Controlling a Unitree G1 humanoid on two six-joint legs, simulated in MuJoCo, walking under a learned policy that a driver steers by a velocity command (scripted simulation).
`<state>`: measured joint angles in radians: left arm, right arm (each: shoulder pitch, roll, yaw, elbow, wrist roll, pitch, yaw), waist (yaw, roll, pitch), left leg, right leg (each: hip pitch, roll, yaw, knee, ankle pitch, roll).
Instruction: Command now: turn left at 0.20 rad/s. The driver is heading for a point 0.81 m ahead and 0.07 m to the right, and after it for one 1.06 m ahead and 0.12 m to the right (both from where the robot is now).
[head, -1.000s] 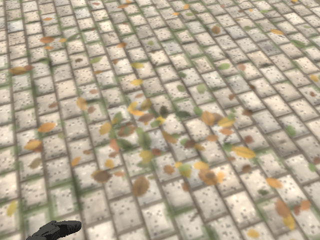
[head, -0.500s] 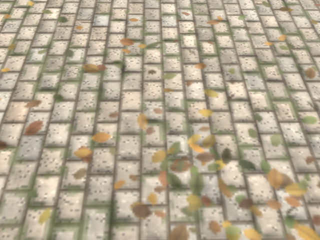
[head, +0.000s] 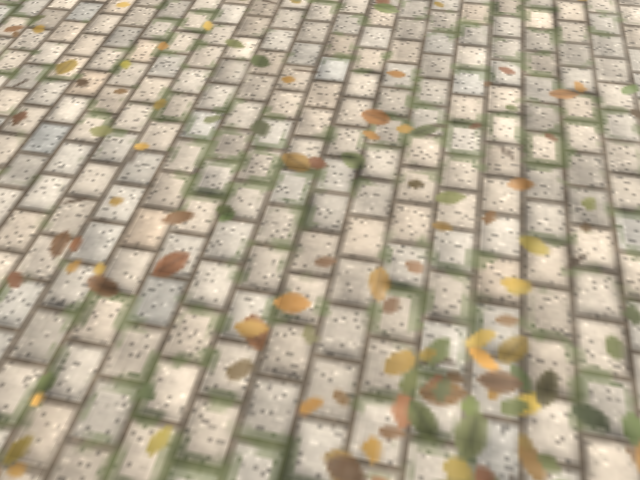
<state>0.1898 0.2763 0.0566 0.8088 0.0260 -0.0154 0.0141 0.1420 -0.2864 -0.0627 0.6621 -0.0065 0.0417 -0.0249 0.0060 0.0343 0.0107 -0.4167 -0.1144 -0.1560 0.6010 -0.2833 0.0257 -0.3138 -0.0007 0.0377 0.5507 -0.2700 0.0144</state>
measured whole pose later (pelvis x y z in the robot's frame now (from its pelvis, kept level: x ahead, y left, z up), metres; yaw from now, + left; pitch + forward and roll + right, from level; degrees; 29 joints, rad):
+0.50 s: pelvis +0.01 +0.00 +0.00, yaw +1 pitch -1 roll +0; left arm 0.20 0.27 0.04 0.90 -0.01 -0.02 0.01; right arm 0.26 -0.24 -0.04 0.79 0.00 0.01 -0.02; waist 0.01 -0.01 -0.01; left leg -0.20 -0.01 -0.06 0.56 -0.35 0.01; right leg -0.28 -0.01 0.00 0.67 -0.41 -0.01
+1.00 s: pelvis +0.19 +0.01 +0.00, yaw +1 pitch +2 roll +0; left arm 0.46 0.26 0.04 0.98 -0.02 -0.07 0.01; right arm -0.01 -0.25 -0.04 0.70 0.03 -0.08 0.04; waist 0.12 0.02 0.04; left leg -0.57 0.04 0.02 0.54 -0.01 0.03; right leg 0.14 0.00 -0.01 0.18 -0.36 0.00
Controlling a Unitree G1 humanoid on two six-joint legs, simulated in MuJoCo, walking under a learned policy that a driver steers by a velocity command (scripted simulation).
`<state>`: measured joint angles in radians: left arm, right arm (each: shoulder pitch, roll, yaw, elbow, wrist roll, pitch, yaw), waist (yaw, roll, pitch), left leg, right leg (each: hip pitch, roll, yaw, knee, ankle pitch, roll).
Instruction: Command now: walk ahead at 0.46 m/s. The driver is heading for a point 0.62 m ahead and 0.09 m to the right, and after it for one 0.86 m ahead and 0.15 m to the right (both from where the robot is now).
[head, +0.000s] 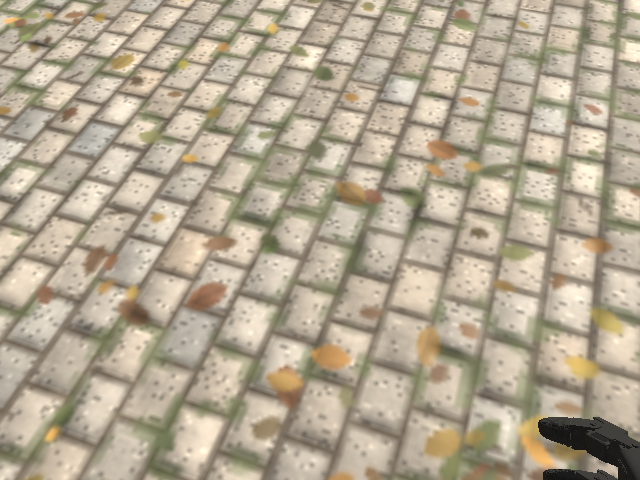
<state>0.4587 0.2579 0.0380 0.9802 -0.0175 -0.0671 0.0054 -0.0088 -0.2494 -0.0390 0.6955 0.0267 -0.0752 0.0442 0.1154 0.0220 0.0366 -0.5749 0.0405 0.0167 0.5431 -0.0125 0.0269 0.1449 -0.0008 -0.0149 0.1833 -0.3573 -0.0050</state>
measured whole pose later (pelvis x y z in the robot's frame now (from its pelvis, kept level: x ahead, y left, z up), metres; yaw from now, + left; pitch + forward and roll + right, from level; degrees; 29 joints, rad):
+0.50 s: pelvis +0.28 +0.03 +0.01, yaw -6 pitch +1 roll +3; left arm 0.11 0.27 0.04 0.79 -0.02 -0.07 -0.03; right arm 0.32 -0.28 -0.05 0.91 0.00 -0.09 0.00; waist -0.07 -0.04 0.01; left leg 0.08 -0.07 0.13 0.16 -0.27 0.04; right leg -0.66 -0.09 0.02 0.61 0.10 -0.03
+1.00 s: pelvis +0.54 -0.04 +0.01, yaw -22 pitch +3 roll -1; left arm 0.25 0.31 0.07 0.71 -0.01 0.00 0.03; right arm 0.07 -0.29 -0.03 0.74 -0.01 -0.07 0.00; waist 0.05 0.03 0.04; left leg -0.56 0.01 -0.09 0.58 -0.03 -0.06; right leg -0.21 0.13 0.14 0.46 -0.28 -0.07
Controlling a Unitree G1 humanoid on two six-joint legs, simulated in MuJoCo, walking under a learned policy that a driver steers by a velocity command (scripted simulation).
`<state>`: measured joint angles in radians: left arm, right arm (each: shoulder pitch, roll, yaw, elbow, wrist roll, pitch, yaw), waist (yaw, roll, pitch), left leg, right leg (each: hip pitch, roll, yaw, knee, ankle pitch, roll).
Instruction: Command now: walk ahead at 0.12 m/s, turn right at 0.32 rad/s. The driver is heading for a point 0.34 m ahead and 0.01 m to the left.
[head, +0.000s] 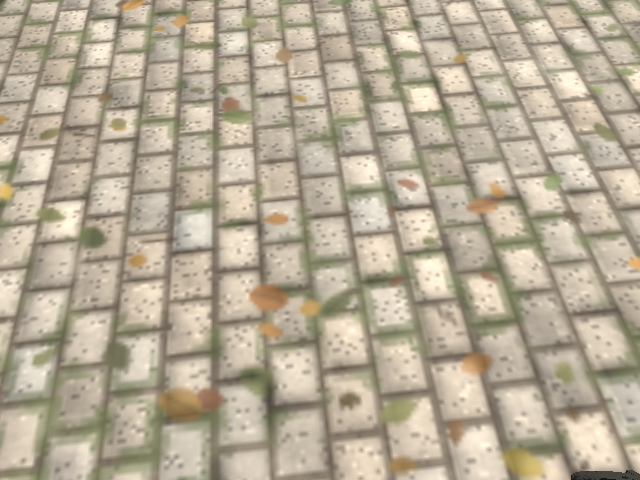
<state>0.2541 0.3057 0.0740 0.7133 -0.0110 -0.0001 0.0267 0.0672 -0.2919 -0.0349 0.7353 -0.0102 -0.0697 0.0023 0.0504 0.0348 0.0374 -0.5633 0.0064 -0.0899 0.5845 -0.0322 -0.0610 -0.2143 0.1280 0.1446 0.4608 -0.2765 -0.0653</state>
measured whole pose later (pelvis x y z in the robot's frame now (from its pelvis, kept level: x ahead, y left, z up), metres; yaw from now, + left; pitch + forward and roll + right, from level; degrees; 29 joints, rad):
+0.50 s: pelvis +0.08 +0.01 -0.01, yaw -3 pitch -1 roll +0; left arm 0.27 0.24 0.04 0.81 0.02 0.01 0.02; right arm 0.15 -0.24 -0.02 0.83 -0.01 -0.02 0.00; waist -0.01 0.01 0.02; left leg -0.32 -0.01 -0.02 0.53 -0.19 0.00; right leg -0.21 -0.01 0.06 0.56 -0.34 0.03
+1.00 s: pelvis +0.10 -0.01 +0.00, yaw -2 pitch -2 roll +0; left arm 0.28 0.21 0.03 0.92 0.01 -0.01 0.03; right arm 0.12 -0.23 -0.04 1.03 0.00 0.02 -0.03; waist -0.01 0.00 0.04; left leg -0.27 0.01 -0.04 0.53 -0.23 -0.02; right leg -0.13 0.01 0.04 0.52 -0.36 0.00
